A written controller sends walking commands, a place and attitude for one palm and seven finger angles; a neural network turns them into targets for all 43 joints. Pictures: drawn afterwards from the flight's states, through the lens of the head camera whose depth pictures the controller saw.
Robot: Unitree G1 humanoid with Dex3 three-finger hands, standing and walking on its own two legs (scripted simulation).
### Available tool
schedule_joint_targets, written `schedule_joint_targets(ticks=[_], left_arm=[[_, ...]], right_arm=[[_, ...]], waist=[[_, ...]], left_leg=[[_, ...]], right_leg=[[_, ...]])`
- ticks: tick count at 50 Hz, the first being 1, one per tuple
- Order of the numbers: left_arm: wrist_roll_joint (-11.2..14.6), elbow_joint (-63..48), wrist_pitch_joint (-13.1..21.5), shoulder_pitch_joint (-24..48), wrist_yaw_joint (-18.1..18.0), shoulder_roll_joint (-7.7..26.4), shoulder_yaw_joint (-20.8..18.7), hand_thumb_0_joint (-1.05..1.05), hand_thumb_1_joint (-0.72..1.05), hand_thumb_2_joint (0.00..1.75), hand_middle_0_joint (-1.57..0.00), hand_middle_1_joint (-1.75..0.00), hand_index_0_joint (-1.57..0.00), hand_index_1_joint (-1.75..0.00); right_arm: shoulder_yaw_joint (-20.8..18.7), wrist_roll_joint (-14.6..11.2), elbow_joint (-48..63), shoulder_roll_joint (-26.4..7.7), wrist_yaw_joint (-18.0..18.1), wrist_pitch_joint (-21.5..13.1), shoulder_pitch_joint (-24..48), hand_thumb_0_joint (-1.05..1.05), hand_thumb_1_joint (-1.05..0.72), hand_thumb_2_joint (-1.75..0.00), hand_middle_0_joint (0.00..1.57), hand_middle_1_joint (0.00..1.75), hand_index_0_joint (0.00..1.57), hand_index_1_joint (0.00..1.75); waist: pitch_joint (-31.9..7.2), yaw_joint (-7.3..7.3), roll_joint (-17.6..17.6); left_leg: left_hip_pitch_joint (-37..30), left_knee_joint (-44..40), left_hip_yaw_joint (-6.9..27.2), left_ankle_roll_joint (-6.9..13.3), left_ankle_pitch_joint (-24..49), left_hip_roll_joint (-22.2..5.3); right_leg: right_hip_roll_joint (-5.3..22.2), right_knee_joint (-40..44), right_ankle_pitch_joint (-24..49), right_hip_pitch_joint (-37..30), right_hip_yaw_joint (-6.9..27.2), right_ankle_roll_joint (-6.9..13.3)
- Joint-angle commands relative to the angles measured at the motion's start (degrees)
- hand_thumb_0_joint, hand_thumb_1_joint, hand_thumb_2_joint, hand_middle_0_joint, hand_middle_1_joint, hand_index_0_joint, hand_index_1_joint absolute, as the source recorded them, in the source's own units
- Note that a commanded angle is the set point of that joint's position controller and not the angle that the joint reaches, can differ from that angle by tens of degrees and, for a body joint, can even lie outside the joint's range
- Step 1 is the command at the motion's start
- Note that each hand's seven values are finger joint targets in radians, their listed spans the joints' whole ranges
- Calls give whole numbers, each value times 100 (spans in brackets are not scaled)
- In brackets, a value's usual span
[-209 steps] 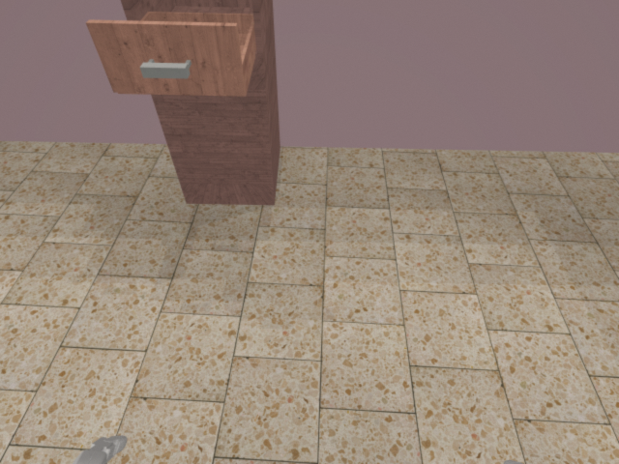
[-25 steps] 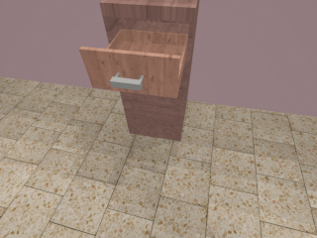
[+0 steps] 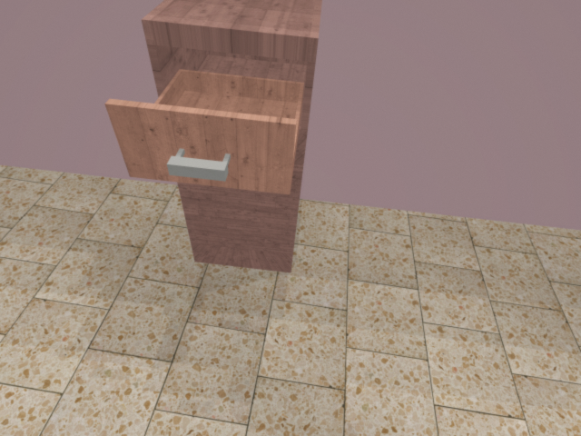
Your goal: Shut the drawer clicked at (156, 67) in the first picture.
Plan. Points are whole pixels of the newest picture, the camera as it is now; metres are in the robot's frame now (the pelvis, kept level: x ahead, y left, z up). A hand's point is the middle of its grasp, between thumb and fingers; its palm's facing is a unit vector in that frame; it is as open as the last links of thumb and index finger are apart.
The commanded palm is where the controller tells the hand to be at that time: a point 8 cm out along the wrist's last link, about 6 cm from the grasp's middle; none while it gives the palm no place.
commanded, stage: take the last steps up to it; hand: left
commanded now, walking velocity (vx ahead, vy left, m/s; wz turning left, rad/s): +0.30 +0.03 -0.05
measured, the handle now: (201, 161) +0.60 +0.22 +0.03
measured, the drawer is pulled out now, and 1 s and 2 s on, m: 0.28 0.28 0.28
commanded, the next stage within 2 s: come to a stop and stand still in 0.74 s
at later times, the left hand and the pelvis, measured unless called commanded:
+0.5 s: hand (221, 382) +0.25 +0.13 -0.17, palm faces +0.00 -0.98 -0.17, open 7.4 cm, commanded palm none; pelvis +0.14 -0.04 -0.01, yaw +0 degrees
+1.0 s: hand (189, 402) +0.21 +0.18 -0.18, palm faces +0.12 -0.98 -0.16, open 7.4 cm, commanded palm none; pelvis +0.26 +0.01 +0.00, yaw +1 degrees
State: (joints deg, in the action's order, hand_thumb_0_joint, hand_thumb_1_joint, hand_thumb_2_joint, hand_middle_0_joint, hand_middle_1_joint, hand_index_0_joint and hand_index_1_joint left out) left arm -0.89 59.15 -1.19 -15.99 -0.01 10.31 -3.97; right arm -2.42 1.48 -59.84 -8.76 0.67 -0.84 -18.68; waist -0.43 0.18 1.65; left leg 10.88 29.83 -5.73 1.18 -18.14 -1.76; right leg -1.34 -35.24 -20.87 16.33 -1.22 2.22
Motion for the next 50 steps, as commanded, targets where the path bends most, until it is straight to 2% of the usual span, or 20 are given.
schedule_joint_targets(ticks=[1,3,6,11,16,18,20,21,22,23,26,28,30,39,42,43,44,45,46,50], left_arm=[[-97,-564,188,675,96,504,-103,0,90,90,-20,-30,-20,-30],[-99,-406,209,535,161,391,-91,0,90,90,-20,-30,-20,-30],[-62,-317,227,445,164,229,-38,0,90,90,-20,-30,-20,-30],[-45,-448,208,844,146,169,16,0,90,90,-20,-30,-20,-30],[-33,-574,273,1267,140,82,44,0,90,90,-20,-30,-20,-30],[-39,-505,312,1052,139,67,13,0,90,90,-20,-30,-20,-30],[-68,-115,399,-147,113,305,-71,0,90,90,-20,-30,-20,-30],[-109,108,482,-942,51,769,-171,0,90,90,-20,-30,-20,-30],[-81,248,511,-1609,-30,1388,-334,0,90,90,-20,-30,-20,-30],[33,269,487,-1583,-56,1389,-304,0,90,90,-20,-30,-20,-30],[30,-6,503,-225,-99,649,-110,0,90,90,-20,-30,-20,-30],[-16,-29,539,-58,-110,297,14,0,90,90,-20,-30,-20,-30],[-60,-32,560,-76,-123,222,5,0,90,90,-20,-30,-20,-30],[-64,187,511,-392,-87,721,-30,0,90,90,-20,-30,-20,-30],[-44,234,421,-321,-106,717,-51,0,90,90,-20,-30,-20,-30],[-24,250,376,-351,-118,537,12,0,90,90,-20,-30,-20,-30],[28,217,347,-568,-125,230,85,0,90,90,-20,-30,-20,-30],[74,263,295,-760,-161,73,166,0,90,90,-20,-30,-20,-30],[58,295,234,-755,-209,96,195,0,90,90,-20,-30,-20,-30],[12,412,27,-595,-232,286,106,0,90,90,-20,-30,-20,-30]], right_arm=[[-85,12,74,-884,116,-147,-732,0,-90,-90,20,30,20,30],[-8,-15,74,-649,130,-239,-575,0,-90,-90,20,30,20,30],[11,-62,-80,-569,159,-347,-845,0,-90,-90,20,30,20,30],[-11,-50,-357,-496,158,-368,-1194,0,-90,-90,20,30,20,30],[-53,7,-539,-544,128,-328,-1320,0,-90,-90,20,30,20,30],[-59,13,-565,-581,131,-316,-1214,0,-90,-90,20,30,20,30],[-63,-46,-556,-590,116,-317,-1039,0,-90,-90,20,30,20,30],[-47,-104,-488,-453,57,-333,-1081,0,-90,-90,20,30,20,30],[11,-139,-276,-151,28,-359,-1244,0,-90,-90,20,30,20,30],[-34,-120,-183,-384,51,-301,-842,0,-90,-90,20,30,20,30],[-91,-66,-223,-174,9,-194,-495,0,-90,-90,20,30,20,30],[-50,-24,-281,0,-10,-70,-574,0,-90,-90,20,30,20,30],[-53,-5,-256,57,-26,3,-632,0,-90,-90,20,30,20,30],[-45,-35,270,-202,-164,-89,576,0,-90,-90,20,30,20,30],[-42,-23,167,-323,-134,-173,266,0,-90,-90,20,30,20,30],[-60,-21,29,-523,-84,-226,-96,0,-90,-90,20,30,20,30],[-118,17,-2,-934,-5,-260,-395,0,-90,-90,20,30,20,30],[-93,-35,-14,-1115,70,-191,-355,0,-90,-90,20,30,20,30],[-37,-47,35,-1030,131,-123,-85,0,-90,-90,20,30,20,30],[-31,-66,49,-875,272,-37,400,0,-90,-90,20,30,20,30]], waist=[[1129,-279,-1433],[1132,-144,-683],[799,-114,-441],[814,-226,-762],[934,-349,-859],[893,-209,-877],[309,348,-516],[-299,652,308],[-933,708,1565],[-687,697,972],[262,153,184],[507,-55,222],[467,-164,377],[350,145,564],[246,-48,326],[19,-166,-183],[-387,-200,-1196],[-565,-118,-1784],[-246,-26,-1264],[20,-35,-857]], left_leg=[[-238,-2620,2580,869,-1991,-1923],[-319,-2482,1774,748,-799,-1536],[-950,-2249,1158,787,814,-1309],[-1227,-2117,828,924,1639,-1344],[-978,-1797,695,895,2026,-1427],[-708,-1481,562,807,2320,-1349],[-330,-112,191,531,2754,-967],[679,1302,-20,285,1952,-654],[1969,3136,-225,-1,-1131,133],[2194,4071,446,70,-1458,-30],[2102,4210,657,-3,-216,-607],[1746,3762,513,-141,99,-652],[1605,3202,360,-250,140,-656],[1226,917,22,-319,397,-407],[150,-204,-124,-285,854,-239],[-571,-598,124,-264,1728,-415],[-1317,-650,1085,95,3529,-1389],[-1305,-872,1630,609,5115,-2155],[-805,-903,1502,850,5505,-2270],[-579,-972,1035,724,5706,-1920]], right_leg=[[365,-2278,-380,2274,162,21],[488,-2603,257,2217,141,-71],[554,-2488,662,2268,-46,-202],[720,-1530,721,2248,-271,-307],[605,-446,537,1544,-514,-186],[449,-67,639,861,-643,-99],[257,598,1107,-800,-728,-2],[1082,853,929,-2234,293,311],[2744,1607,1329,-3207,2694,910],[2911,1978,1528,-2728,2904,1068],[2364,2269,979,-872,1485,754],[2040,2435,1646,-141,594,577],[1927,2426,2074,-27,164,589],[1902,2120,2254,-704,68,592],[1639,1471,1897,-502,-112,348],[1251,692,1775,-296,-371,114],[706,-177,612,308,-718,-217],[504,-866,-1252,442,-580,-404],[614,-1213,-1552,250,-248,-400],[626,-1884,-804,465,107,-460]])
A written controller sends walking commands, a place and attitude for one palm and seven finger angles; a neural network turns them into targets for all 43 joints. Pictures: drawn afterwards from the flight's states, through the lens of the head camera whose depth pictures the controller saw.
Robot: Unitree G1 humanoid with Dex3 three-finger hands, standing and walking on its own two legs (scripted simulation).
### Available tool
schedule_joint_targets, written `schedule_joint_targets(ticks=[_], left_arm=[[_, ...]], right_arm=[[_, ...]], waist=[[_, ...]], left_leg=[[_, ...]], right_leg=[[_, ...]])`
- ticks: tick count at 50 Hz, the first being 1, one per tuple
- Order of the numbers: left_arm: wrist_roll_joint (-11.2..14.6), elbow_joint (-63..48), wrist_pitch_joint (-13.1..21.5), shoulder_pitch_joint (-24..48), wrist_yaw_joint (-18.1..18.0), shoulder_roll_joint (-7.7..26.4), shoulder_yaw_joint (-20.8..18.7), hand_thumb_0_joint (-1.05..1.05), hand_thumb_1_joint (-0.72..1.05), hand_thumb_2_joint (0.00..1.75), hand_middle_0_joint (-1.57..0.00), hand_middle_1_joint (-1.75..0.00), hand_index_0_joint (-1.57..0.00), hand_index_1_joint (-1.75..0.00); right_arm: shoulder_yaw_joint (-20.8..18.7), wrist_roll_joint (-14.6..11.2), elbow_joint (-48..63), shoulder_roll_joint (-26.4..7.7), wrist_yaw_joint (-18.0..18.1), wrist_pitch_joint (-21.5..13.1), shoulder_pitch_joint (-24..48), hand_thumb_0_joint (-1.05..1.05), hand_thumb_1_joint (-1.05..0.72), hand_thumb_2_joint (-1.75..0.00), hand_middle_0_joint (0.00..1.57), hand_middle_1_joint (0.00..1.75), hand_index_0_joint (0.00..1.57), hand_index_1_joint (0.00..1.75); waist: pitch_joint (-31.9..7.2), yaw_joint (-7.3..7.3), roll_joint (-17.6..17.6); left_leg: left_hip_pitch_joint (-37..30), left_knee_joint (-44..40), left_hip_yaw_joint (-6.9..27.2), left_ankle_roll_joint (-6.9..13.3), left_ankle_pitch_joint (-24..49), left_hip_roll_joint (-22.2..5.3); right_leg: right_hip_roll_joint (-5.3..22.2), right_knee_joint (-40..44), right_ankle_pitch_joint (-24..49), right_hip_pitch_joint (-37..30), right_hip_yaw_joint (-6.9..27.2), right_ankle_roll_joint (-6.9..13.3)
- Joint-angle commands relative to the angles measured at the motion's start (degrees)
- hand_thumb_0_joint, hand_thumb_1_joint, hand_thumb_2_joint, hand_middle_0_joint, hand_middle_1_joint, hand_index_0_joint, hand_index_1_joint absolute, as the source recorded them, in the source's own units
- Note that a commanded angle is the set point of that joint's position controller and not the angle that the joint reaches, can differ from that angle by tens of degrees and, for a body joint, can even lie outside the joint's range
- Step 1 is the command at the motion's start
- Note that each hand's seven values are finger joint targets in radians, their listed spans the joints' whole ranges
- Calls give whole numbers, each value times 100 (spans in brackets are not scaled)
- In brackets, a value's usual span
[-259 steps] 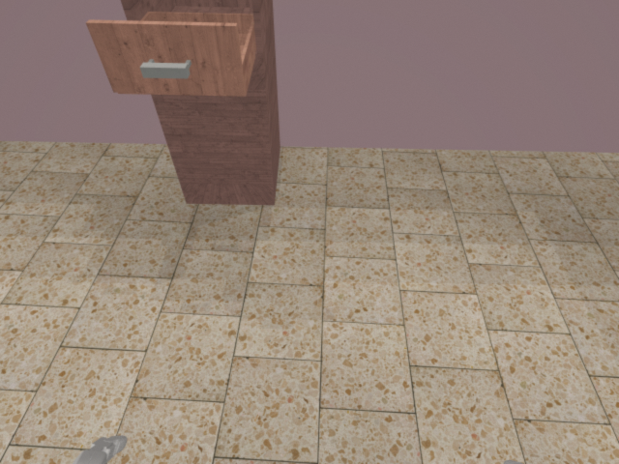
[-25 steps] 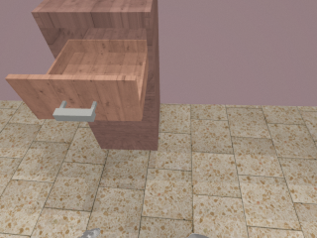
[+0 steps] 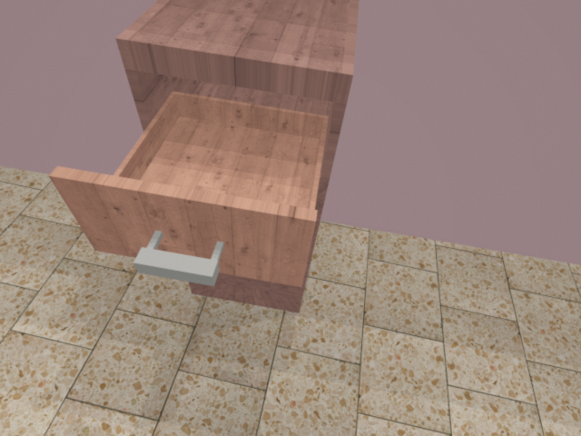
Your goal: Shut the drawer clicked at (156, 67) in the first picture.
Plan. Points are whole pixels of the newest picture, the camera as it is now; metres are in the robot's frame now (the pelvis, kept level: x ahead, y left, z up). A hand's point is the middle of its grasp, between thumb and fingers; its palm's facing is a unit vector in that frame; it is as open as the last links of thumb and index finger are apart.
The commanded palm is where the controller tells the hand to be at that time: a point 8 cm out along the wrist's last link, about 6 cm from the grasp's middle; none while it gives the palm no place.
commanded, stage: come to a stop and stand still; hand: left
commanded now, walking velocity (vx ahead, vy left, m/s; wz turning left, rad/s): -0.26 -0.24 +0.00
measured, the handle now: (183, 254) +0.34 +0.20 +0.03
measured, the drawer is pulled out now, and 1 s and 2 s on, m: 0.28 0.28 0.28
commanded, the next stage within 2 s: look again from close up in 1.68 s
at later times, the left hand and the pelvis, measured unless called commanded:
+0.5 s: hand out of the picture -0.01 +0.11 -0.15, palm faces +0.04 -0.96 -0.28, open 7.4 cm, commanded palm none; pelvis -0.05 -0.07 +0.01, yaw -2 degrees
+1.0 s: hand out of the picture -0.08 +0.15 -0.18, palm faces +0.11 -0.97 -0.20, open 7.4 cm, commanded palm none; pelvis -0.04 -0.03 +0.00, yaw +0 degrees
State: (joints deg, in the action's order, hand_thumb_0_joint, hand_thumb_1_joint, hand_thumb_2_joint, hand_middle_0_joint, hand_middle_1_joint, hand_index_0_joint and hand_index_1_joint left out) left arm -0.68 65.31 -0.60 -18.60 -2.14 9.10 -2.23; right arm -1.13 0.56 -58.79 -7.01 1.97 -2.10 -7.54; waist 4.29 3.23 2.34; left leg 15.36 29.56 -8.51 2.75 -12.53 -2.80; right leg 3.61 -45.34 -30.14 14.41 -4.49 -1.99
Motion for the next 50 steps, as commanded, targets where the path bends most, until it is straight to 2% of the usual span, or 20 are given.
schedule_joint_targets(ticks=[1,5,9,14,17,18,19,20,21,24,26,33,39,41,43,45,46,47,48,50], left_arm=[[-32,-245,-66,-338,-14,478,-108,0,90,90,-20,-30,-20,-30],[-74,-526,-267,-261,4,556,-280,0,90,90,-20,-30,-20,-30],[-60,-735,-348,-169,46,525,-311,0,90,90,-20,-30,-20,-30],[-46,-878,-204,118,72,327,-167,0,90,90,-20,-30,-20,-30],[-52,-600,-28,-444,52,381,-124,0,90,90,-20,-30,-20,-30],[-110,-581,31,-502,25,692,-139,0,90,90,-20,-30,-20,-30],[-137,-709,58,-237,2,1227,-204,0,90,90,-20,-30,-20,-30],[-95,-910,10,91,-9,1440,-239,0,90,90,-20,-30,-20,-30],[-113,-978,-1,370,-17,1397,-251,0,90,90,-20,-30,-20,-30],[-55,-953,104,589,-13,1012,-201,0,90,90,-20,-30,-20,-30],[-43,-964,125,440,0,999,-234,0,90,90,-20,-30,-20,-30],[-71,-752,176,-378,-46,915,-279,0,90,90,-20,-30,-20,-30],[-144,-678,147,-271,-9,1019,-292,0,90,90,-20,-30,-20,-30],[-123,-624,125,-77,4,1038,-287,0,90,90,-20,-30,-20,-30],[-40,-572,85,17,11,822,-221,0,90,90,-20,-30,-20,-30],[7,-571,43,-243,24,316,-90,0,90,90,-20,-30,-20,-30],[-37,-567,20,-123,9,282,-59,0,90,90,-20,-30,-20,-30],[-37,-564,17,-102,19,201,-30,0,90,90,-20,-30,-20,-30],[-51,-437,-31,6,7,205,-10,0,90,90,-20,-30,-20,-30],[-17,-381,-25,5,34,350,-26,0,90,90,-20,-30,-20,-30]], right_arm=[[-222,17,-42,-1084,157,114,-724,0,-90,-90,20,30,20,30],[-319,6,97,-1134,183,173,-645,0,-90,-90,20,30,20,30],[-342,36,231,-1057,130,192,-345,0,-90,-90,20,30,20,30],[-413,115,159,-1150,-6,256,-406,0,-90,-90,20,30,20,30],[-395,58,29,-1066,-95,294,-494,0,-90,-90,20,30,20,30],[-342,-16,50,-730,-117,333,-597,0,-90,-90,20,30,20,30],[-243,-43,230,-395,-162,378,-461,0,-90,-90,20,30,20,30],[-310,18,367,-719,-196,445,-191,0,-90,-90,20,30,20,30],[-355,57,360,-773,-235,482,-232,0,-90,-90,20,30,20,30],[-365,97,13,-817,-246,488,-810,0,-90,-90,20,30,20,30],[-381,81,-49,-829,-282,465,-1039,0,-90,-90,20,30,20,30],[-347,111,201,-820,-253,446,-662,0,-90,-90,20,30,20,30],[-246,9,256,-632,-210,332,-534,0,-90,-90,20,30,20,30],[-225,-18,142,-576,-173,277,-788,0,-90,-90,20,30,20,30],[-180,-30,-63,-679,-111,165,-1159,0,-90,-90,20,30,20,30],[-278,18,-13,-1327,-42,112,-1139,0,-90,-90,20,30,20,30],[-271,28,27,-1383,-40,174,-1006,0,-90,-90,20,30,20,30],[-238,69,35,-1292,1,173,-824,0,-90,-90,20,30,20,30],[-167,65,-71,-1088,42,128,-771,0,-90,-90,20,30,20,30],[-100,43,-90,-911,86,125,-664,0,-90,-90,20,30,20,30]], waist=[[-501,-348,-720],[-768,-341,-753],[-712,-276,-1252],[-659,-422,-1643],[-646,-121,-1018],[-545,-124,-131],[-58,-153,1262],[295,-50,1095],[374,-179,787],[561,-361,927],[350,-334,773],[-140,48,731],[-321,23,988],[-424,-162,1031],[-586,-335,421],[-761,-281,-1377],[-494,-299,-1308],[-170,-239,-1120],[-81,-298,-1731],[-93,-255,-1700]], left_leg=[[-1082,-904,1257,603,5256,-1867],[-902,-1007,962,638,4276,-1855],[-500,-1247,848,595,2505,-1610],[-335,-1503,1219,524,34,-1475],[370,-1141,902,48,-1137,-908],[769,-401,550,-284,-1354,-469],[1278,430,337,-567,-1483,-45],[1094,1058,660,-504,-1536,-173],[1080,1415,724,-477,-1276,-162],[1245,2284,826,-484,-444,-78],[1417,2561,721,-551,-223,-2],[1825,2440,809,-667,-502,-96],[714,966,580,-566,-1034,61],[-74,55,422,-545,-502,184],[-1165,-981,462,-490,511,63],[-1422,-1149,1852,113,1808,-1393],[-838,-1296,1886,413,1843,-1654],[-609,-1343,1711,455,2019,-1516],[-646,-1475,1601,403,2386,-1290],[-875,-1133,1227,422,3638,-1071]], right_leg=[[76,-1149,220,789,468,-39],[-86,-2328,640,1222,719,-94],[-89,-2086,857,1168,666,-119],[-22,203,331,401,171,20],[-173,2177,1394,-920,-134,60],[453,2969,987,-1027,614,212],[1636,3844,-189,-318,2229,656],[2080,4207,-877,633,2540,906],[2004,4182,-722,827,2343,933],[1395,3758,616,489,1534,714],[1258,3553,1185,1,1176,623],[1554,3260,1823,-1193,1523,950],[1481,3019,2544,-842,1402,1048],[1231,2678,2810,-538,1116,851],[742,2056,2644,-30,708,498],[128,1187,853,624,34,85],[88,687,169,465,52,46],[69,471,170,612,121,45],[149,221,210,604,170,30],[171,217,431,563,254,77]])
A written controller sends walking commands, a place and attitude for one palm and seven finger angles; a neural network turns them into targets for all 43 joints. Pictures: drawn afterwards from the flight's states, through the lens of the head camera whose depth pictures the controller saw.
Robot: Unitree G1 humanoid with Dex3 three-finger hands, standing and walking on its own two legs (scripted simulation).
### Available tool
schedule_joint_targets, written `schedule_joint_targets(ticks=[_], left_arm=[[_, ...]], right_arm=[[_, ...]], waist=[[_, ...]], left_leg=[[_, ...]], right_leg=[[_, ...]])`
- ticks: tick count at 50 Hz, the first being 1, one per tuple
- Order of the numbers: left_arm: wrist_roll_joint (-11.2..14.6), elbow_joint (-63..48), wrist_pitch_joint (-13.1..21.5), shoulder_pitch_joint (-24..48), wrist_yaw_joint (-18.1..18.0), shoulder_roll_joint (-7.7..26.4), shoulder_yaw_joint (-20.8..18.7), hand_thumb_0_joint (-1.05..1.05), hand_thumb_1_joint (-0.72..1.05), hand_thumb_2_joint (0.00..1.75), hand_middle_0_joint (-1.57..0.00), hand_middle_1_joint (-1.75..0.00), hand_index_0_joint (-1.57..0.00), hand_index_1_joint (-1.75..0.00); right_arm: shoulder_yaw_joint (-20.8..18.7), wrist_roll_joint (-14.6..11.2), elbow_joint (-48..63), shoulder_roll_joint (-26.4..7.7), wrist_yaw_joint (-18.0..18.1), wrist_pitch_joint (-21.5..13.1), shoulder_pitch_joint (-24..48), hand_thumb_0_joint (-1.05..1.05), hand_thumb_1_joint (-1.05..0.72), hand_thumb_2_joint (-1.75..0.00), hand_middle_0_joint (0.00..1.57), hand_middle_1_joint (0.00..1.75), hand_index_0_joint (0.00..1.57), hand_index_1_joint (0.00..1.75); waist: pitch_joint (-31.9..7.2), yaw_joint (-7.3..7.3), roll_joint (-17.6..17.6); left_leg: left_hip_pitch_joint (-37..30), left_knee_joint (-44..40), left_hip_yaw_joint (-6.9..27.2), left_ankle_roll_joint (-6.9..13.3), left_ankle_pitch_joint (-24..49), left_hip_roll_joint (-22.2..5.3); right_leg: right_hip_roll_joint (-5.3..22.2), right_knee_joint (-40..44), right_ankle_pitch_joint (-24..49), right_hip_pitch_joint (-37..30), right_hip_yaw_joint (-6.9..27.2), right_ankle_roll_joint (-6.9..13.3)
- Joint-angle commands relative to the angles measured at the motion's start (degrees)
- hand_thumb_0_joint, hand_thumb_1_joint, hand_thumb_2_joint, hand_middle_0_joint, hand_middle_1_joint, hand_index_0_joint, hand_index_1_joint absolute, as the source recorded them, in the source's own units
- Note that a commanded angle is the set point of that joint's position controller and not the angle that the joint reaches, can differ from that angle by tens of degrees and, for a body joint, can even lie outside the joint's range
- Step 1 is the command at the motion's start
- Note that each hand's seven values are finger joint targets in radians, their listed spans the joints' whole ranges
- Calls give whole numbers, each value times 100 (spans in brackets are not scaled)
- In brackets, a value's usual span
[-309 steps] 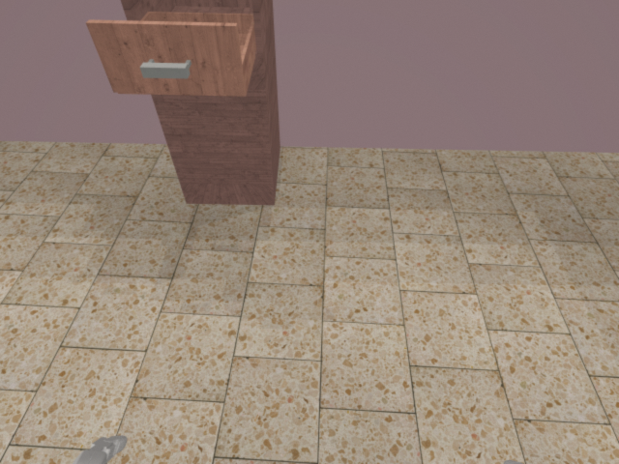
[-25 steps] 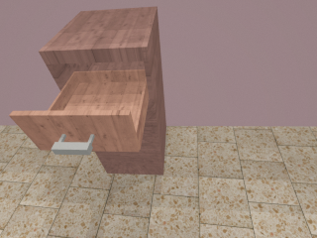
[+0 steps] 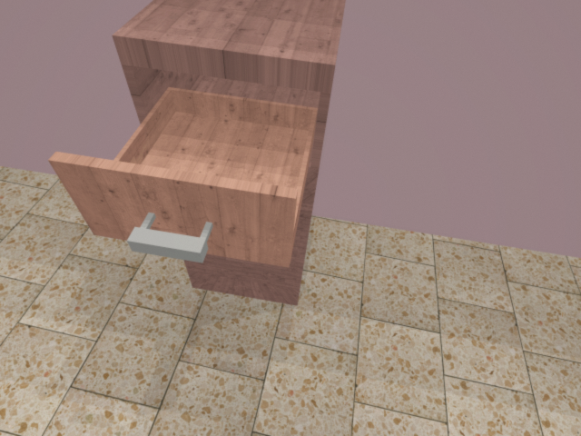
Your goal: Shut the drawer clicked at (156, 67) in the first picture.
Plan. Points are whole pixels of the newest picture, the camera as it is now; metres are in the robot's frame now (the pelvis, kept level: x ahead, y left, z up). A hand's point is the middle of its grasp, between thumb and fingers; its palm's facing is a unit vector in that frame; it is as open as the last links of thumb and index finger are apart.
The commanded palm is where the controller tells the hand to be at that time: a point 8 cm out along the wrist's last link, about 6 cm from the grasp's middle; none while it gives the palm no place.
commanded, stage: come to a stop and stand still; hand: left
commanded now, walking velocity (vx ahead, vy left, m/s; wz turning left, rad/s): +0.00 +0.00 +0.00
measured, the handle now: (174, 233) +0.38 +0.23 +0.03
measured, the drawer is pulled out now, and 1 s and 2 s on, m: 0.28 0.28 0.28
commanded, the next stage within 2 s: look again from close up in 0.68 s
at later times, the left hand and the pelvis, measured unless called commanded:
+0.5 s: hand out of the picture +0.04 +0.17 -0.17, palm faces +0.03 -0.97 -0.22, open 7.3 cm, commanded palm none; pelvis +0.01 -0.01 +0.01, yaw +0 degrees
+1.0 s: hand out of the picture -0.02 +0.17 -0.17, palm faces +0.03 -0.98 -0.20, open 7.4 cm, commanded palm none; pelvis -0.02 +0.00 +0.00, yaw +0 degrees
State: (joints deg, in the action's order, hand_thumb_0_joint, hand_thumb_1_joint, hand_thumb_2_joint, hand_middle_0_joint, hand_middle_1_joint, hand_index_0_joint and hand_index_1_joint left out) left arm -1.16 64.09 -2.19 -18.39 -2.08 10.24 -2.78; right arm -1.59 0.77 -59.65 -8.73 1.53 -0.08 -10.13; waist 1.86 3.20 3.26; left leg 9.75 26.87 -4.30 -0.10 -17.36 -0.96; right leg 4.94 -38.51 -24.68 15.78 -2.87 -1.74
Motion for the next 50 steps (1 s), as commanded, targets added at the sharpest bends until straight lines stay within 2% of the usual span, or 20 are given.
schedule_joint_targets(ticks=[1,4,5,7,8,9,10,11,16,19,30,38,39,40,41,42,43,45,47,50], left_arm=[[38,-231,157,-32,39,246,32,0,90,90,-20,-30,-20,-30],[46,-162,199,-66,42,222,43,0,90,90,-20,-30,-20,-30],[37,-107,230,-208,43,242,46,0,90,90,-20,-30,-20,-30],[9,-57,290,-175,15,455,57,0,90,90,-20,-30,-20,-30],[15,-81,296,-65,18,517,74,0,90,90,-20,-30,-20,-30],[24,-73,296,54,19,497,69,0,90,90,-20,-30,-20,-30],[25,-62,310,103,14,456,86,0,90,90,-20,-30,-20,-30],[26,-81,310,119,4,431,94,0,90,90,-20,-30,-20,-30],[64,-116,303,198,-16,483,97,0,90,90,-20,-30,-20,-30],[79,-97,296,229,-12,519,108,0,90,90,-20,-30,-20,-30],[102,-5,290,125,-7,435,147,0,90,90,-20,-30,-20,-30],[85,41,305,-55,-27,301,163,0,90,90,-20,-30,-20,-30],[-3,186,497,-481,-237,464,214,0,90,90,-20,-30,-20,-30],[25,-64,549,-365,-190,728,144,0,90,90,-20,-30,-20,-30],[16,-194,564,-122,-129,788,115,0,90,90,-20,-30,-20,-30],[41,-192,546,-24,-97,663,162,0,90,90,-20,-30,-20,-30],[44,-231,535,6,-74,487,183,0,90,90,-20,-30,-20,-30],[52,-255,478,15,-50,353,218,0,90,90,-20,-30,-20,-30],[45,-270,417,-32,-28,285,236,0,90,90,-20,-30,-20,-30],[51,-252,386,-79,-5,279,244,0,90,90,-20,-30,-20,-30]], right_arm=[[-59,9,-55,-765,135,-84,-400,0,-90,-90,20,30,20,30],[-103,3,-84,-746,134,-83,-372,0,-90,-90,20,30,20,30],[-96,-22,-80,-749,133,-90,-341,0,-90,-90,20,30,20,30],[-73,-72,-76,-574,103,-93,-352,0,-90,-90,20,30,20,30],[-63,-75,-98,-532,79,-96,-397,0,-90,-90,20,30,20,30],[-68,-47,-133,-508,75,-61,-327,0,-90,-90,20,30,20,30],[-60,-33,-181,-515,78,-52,-369,0,-90,-90,20,30,20,30],[-62,-26,-225,-518,80,-51,-444,0,-90,-90,20,30,20,30],[28,-12,-421,-512,76,-79,-541,0,-90,-90,20,30,20,30],[66,-12,-508,-490,79,-81,-600,0,-90,-90,20,30,20,30],[94,-24,-687,-403,93,-68,-980,0,-90,-90,20,30,20,30],[75,-33,-715,-320,99,-82,-1128,0,-90,-90,20,30,20,30],[85,-56,-260,-538,-13,-200,-448,0,-90,-90,20,30,20,30],[77,-35,-64,-224,-23,-106,-915,0,-90,-90,20,30,20,30],[75,22,-102,-198,-42,-67,-942,0,-90,-90,20,30,20,30],[90,9,-172,-223,-43,-89,-1149,0,-90,-90,20,30,20,30],[101,30,-151,-264,-44,-116,-1270,0,-90,-90,20,30,20,30],[112,19,-114,-333,-35,-163,-1218,0,-90,-90,20,30,20,30],[138,17,-66,-396,-15,-171,-1129,0,-90,-90,20,30,20,30],[144,9,-22,-440,-10,-165,-1078,0,-90,-90,20,30,20,30]], waist=[[45,-253,-1634],[-45,-205,-1046],[-166,-144,-816],[-236,-231,-173],[-210,-290,-202],[-35,-295,104],[32,-308,439],[33,-310,529],[-73,-266,-182],[-54,-256,-380],[144,-273,-368],[181,-295,-302],[472,-61,-40],[-127,-421,-73],[-103,-427,-526],[-273,-513,-466],[-226,-521,-384],[-61,-459,-533],[281,-368,-476],[483,-342,-231]], left_leg=[[-537,-727,715,709,4461,-1231],[-569,-515,615,559,3980,-1038],[-511,-358,553,424,3531,-907],[-215,-291,403,125,2402,-587],[-170,-462,404,65,1856,-516],[-183,-494,399,22,1612,-522],[-223,-494,389,17,1653,-542],[-277,-533,375,23,1786,-557],[-338,-694,369,16,1929,-587],[-286,-785,383,-1,1778,-584],[-191,-911,359,-7,1264,-589],[-210,-899,351,16,1224,-598],[618,471,77,-119,1019,-566],[467,421,267,-35,-268,-350],[256,222,182,-27,-92,-287],[49,57,212,-13,91,-319],[56,-1,345,25,362,-336],[193,-220,467,104,747,-480],[491,-423,574,144,700,-557],[583,-595,598,164,424,-492]], right_leg=[[31,-257,-36,365,44,53],[-39,851,800,-104,-40,17],[-33,1381,1487,-406,25,34],[311,1542,3133,-789,478,201],[426,1523,3147,-803,470,257],[368,1526,2995,-621,469,276],[353,1550,3102,-562,456,291],[324,1544,3242,-607,379,294],[279,1643,3021,-818,359,295],[275,1755,2818,-876,379,302],[206,1985,2263,-798,378,326],[171,2012,2120,-671,387,321],[567,1725,4707,-653,732,195],[861,1786,3816,-831,965,472],[824,1734,3629,-715,894,610],[605,1735,2254,-462,693,627],[383,1699,1522,-272,600,575],[166,1525,1341,-280,462,490],[77,1475,1206,-299,373,433],[74,1530,999,-225,398,401]])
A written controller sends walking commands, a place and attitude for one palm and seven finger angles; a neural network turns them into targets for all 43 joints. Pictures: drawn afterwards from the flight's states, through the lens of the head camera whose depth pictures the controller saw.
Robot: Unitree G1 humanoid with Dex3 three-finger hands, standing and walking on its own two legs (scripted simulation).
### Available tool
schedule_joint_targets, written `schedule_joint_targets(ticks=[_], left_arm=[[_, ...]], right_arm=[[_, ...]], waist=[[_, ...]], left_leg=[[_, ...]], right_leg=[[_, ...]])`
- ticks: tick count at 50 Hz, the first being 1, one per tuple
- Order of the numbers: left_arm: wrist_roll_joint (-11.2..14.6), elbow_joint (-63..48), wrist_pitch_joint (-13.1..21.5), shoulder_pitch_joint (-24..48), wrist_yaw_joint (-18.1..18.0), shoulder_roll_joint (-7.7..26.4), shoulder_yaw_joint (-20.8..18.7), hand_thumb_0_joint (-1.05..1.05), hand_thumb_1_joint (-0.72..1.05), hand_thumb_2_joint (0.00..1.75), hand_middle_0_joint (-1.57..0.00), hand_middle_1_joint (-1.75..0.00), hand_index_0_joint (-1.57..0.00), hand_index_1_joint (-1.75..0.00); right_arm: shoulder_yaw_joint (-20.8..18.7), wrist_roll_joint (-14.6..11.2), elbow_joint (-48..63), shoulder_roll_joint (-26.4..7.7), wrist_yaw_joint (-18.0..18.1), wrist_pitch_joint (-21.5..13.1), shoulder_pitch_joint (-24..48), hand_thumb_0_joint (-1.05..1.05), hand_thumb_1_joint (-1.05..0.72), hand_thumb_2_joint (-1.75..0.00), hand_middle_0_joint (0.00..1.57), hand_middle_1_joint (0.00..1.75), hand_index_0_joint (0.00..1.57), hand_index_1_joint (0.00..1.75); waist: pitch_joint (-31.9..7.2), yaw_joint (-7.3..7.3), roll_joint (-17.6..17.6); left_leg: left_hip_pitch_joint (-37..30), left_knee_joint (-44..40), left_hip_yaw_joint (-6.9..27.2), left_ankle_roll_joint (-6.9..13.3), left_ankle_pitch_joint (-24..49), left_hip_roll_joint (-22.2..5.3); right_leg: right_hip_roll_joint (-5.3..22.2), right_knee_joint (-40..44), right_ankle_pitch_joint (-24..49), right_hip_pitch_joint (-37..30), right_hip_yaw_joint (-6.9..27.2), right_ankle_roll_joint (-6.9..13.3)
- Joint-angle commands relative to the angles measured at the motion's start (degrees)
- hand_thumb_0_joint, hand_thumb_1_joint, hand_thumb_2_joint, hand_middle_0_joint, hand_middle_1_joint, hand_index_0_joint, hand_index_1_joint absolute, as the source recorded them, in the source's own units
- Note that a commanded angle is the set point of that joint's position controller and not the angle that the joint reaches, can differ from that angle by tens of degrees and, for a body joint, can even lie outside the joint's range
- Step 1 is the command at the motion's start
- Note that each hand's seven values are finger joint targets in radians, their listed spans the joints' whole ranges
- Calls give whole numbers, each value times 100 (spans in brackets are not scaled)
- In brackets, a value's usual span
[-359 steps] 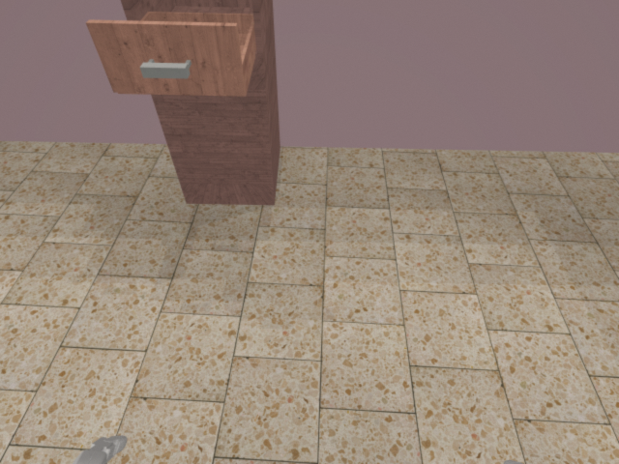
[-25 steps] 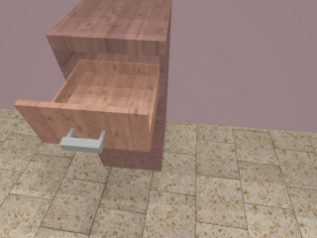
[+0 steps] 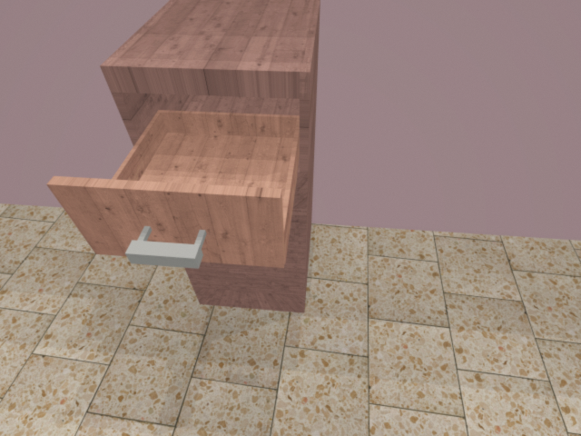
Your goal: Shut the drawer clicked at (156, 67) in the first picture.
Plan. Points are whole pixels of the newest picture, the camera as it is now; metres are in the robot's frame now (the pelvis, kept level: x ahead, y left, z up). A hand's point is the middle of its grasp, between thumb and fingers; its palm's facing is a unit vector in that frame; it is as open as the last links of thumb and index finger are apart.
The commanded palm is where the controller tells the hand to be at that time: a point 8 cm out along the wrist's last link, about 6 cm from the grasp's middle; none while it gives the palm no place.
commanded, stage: look again from close up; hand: left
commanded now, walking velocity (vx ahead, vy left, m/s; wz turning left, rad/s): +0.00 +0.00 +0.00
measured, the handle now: (169, 243) +0.39 +0.23 +0.03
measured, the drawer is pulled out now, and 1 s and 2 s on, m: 0.28 0.28 0.28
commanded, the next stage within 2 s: shuffle to correct the standing spot in 0.26 s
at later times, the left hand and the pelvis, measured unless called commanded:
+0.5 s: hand out of the picture -0.01 +0.17 -0.17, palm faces +0.03 -0.98 -0.18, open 7.4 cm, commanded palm none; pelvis +0.00 +0.00 +0.00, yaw +0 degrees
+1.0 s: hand out of the picture +0.08 +0.19 -0.18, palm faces +0.08 -0.97 -0.21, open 7.4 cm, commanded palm none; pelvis +0.08 +0.02 -0.01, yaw +1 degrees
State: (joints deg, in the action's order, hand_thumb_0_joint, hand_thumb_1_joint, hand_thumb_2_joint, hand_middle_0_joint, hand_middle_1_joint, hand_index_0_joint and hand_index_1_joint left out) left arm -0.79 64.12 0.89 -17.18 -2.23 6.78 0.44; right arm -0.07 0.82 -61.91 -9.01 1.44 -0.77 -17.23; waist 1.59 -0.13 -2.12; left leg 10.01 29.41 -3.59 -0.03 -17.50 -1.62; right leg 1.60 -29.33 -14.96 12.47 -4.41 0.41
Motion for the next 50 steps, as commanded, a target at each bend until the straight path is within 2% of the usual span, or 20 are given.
schedule_joint_targets(ticks=[1,7,18,20,23,26,29,32,34,35,37,38,40,41,42,43,44,47,48,50], left_arm=[[4,-271,63,-186,11,644,-77,0,90,90,-20,-30,-20,-30],[11,-290,34,-252,35,692,-72,0,90,90,-20,-30,-20,-30],[23,-229,56,-265,37,701,-84,0,90,90,-20,-30,-20,-30],[4,-203,59,-330,46,699,-99,0,90,90,-20,-30,-20,-30],[-32,-231,28,-351,64,779,-153,0,90,90,-20,-30,-20,-30],[-39,-258,17,-449,74,911,-234,0,90,90,-20,-30,-20,-30],[-27,-273,47,-557,77,924,-298,0,90,90,-20,-30,-20,-30],[-43,-353,54,-410,88,831,-330,0,90,90,-20,-30,-20,-30],[-57,-417,62,-293,109,599,-293,0,90,90,-20,-30,-20,-30],[-73,-474,70,-199,106,453,-256,0,90,90,-20,-30,-20,-30],[-74,-566,90,16,93,371,-220,0,90,90,-20,-30,-20,-30],[-51,-597,104,108,105,369,-237,0,90,90,-20,-30,-20,-30],[-22,-491,148,-227,147,315,-282,0,90,90,-20,-30,-20,-30],[-39,-331,187,-788,155,453,-345,0,90,90,-20,-30,-20,-30],[-52,-122,239,-1482,101,867,-454,0,90,90,-20,-30,-20,-30],[-22,51,254,-1907,66,1080,-471,0,90,90,-20,-30,-20,-30],[-27,63,256,-1756,18,945,-376,0,90,90,-20,-30,-20,-30],[-116,-309,139,-635,-69,751,-318,0,90,90,-20,-30,-20,-30],[-115,-413,100,-372,-68,773,-304,0,90,90,-20,-30,-20,-30],[-24,-529,18,-103,-62,828,-330,0,90,90,-20,-30,-20,-30]], right_arm=[[-4,14,185,-408,-3,-100,-353,0,-90,-90,20,30,20,30],[20,15,143,-479,-12,-89,-326,0,-90,-90,20,30,20,30],[35,-5,-57,-414,0,-116,-329,0,-90,-90,20,30,20,30],[34,16,-108,-395,-12,-85,-399,0,-90,-90,20,30,20,30],[19,48,-114,-350,-47,-10,-422,0,-90,-90,20,30,20,30],[5,66,-91,-254,-76,18,-443,0,-90,-90,20,30,20,30],[0,58,-35,-177,-80,-34,-478,0,-90,-90,20,30,20,30],[-1,41,-106,-194,-66,-116,-755,0,-90,-90,20,30,20,30],[-39,50,-225,-453,-24,-191,-1085,0,-90,-90,20,30,20,30],[-70,52,-260,-599,17,-195,-1211,0,-90,-90,20,30,20,30],[-60,72,-296,-620,73,-193,-1365,0,-90,-90,20,30,20,30],[-51,84,-268,-582,76,-192,-1328,0,-90,-90,20,30,20,30],[-42,53,-125,-595,71,-186,-850,0,-90,-90,20,30,20,30],[-40,13,-18,-516,60,-208,-582,0,-90,-90,20,30,20,30],[-34,-41,218,-354,36,-257,-336,0,-90,-90,20,30,20,30],[-44,-22,400,-261,22,-272,80,0,-90,-90,20,30,20,30],[-64,-34,368,-255,73,-223,45,0,-90,-90,20,30,20,30],[-75,-69,295,-21,10,-68,115,0,-90,-90,20,30,20,30],[-70,-88,241,57,-9,-34,-31,0,-90,-90,20,30,20,30],[-79,-70,-19,105,-11,-5,-570,0,-90,-90,20,30,20,30]], waist=[[559,1,267],[638,49,155],[250,63,267],[192,62,299],[561,82,467],[638,102,715],[654,86,780],[613,-21,308],[383,-104,-674],[393,-129,-1098],[485,-197,-1122],[487,-179,-917],[369,145,-481],[56,417,52],[-279,642,1217],[-178,779,1697],[-262,604,984],[318,233,1415],[250,79,1475],[57,-192,1078]], left_leg=[[544,-931,561,158,461,-440],[684,-1155,576,169,37,-393],[367,-1041,469,160,576,-390],[351,-941,378,156,56,-299],[654,-708,235,157,-677,-136],[767,-333,58,145,-710,30],[768,35,-72,140,-404,67],[429,-302,67,186,53,-41],[-32,-701,687,441,1142,-608],[-258,-891,1053,687,1890,-963],[-812,-793,1359,1093,3506,-1309],[-803,-718,1329,1161,3707,-1310],[-168,-262,806,921,3354,-976],[487,523,387,673,3062,-565],[1717,1529,-111,352,1660,-47],[2395,2591,-260,131,-1311,238],[2309,2858,274,54,-1713,61],[1816,1883,239,-11,-1503,-170],[1331,1190,94,-28,-969,-105],[-21,-117,-195,-91,1134,85]], right_leg=[[389,608,29,148,537,184],[393,671,-85,77,553,153],[474,686,404,-126,548,132],[500,708,-227,-104,594,185],[574,908,-1405,204,776,285],[767,1146,-1942,306,1031,443],[979,1212,-1710,334,1261,594],[718,593,-962,421,772,520],[195,-463,-433,550,-11,322],[-34,-976,-656,820,-332,230],[-89,-1489,-1638,1479,-316,201],[-28,-1412,-1758,1435,-278,239],[35,-399,-736,311,-268,291],[214,-11,552,-783,70,393],[1237,302,2380,-1991,1374,719],[2284,662,4721,-2256,2230,1346],[2385,556,5271,-2016,2146,1653],[1739,431,5049,-928,950,1185],[1489,322,4604,-568,577,983],[987,-136,2974,182,144,533]])
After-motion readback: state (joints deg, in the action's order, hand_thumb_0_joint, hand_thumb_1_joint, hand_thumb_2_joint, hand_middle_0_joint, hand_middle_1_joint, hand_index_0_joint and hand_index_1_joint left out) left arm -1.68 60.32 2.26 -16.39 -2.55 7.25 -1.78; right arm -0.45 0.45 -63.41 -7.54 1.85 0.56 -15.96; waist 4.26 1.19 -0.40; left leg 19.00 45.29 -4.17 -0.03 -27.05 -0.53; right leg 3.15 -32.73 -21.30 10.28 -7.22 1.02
